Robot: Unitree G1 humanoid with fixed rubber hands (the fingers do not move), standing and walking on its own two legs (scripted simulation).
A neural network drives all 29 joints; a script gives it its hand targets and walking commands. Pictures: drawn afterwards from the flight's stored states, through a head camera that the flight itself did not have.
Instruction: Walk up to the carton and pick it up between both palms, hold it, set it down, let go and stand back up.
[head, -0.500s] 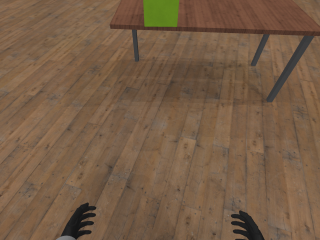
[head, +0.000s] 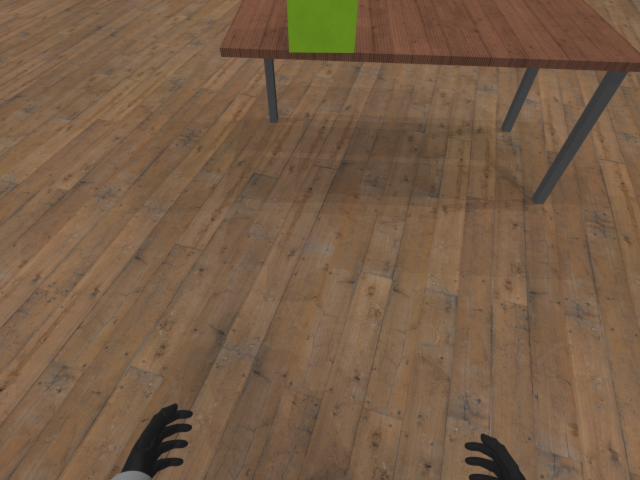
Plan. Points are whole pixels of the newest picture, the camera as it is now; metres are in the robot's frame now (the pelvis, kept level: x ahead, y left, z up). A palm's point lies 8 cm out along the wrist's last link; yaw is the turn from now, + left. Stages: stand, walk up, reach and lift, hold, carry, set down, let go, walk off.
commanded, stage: stand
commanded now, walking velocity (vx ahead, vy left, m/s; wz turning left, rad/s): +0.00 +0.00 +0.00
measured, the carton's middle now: out of the picture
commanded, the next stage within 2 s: walk up in 1.38 s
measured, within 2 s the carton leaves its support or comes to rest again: neither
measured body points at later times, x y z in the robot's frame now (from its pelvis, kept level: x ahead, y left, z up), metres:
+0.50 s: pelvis -0.01 +0.00 +0.00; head +0.00 +0.00 +0.45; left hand +0.14 +0.24 -0.10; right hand +0.11 -0.25 -0.12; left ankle +0.00 +0.12 -0.72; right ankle +0.00 -0.12 -0.72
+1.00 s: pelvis -0.03 +0.00 +0.00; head -0.03 +0.00 +0.45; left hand +0.11 +0.24 -0.11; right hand +0.08 -0.25 -0.13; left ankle +0.00 +0.12 -0.72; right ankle +0.00 -0.12 -0.72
